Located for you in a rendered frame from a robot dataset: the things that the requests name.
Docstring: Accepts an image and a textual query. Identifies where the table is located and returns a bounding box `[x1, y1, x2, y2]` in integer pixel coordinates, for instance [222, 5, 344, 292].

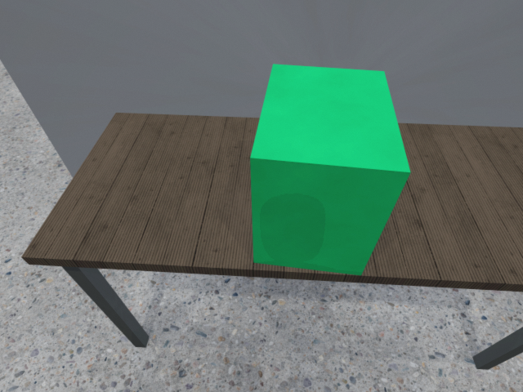
[21, 113, 523, 370]

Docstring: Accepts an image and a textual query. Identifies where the carton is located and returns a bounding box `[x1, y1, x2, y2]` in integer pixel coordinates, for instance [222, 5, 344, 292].
[250, 64, 410, 275]

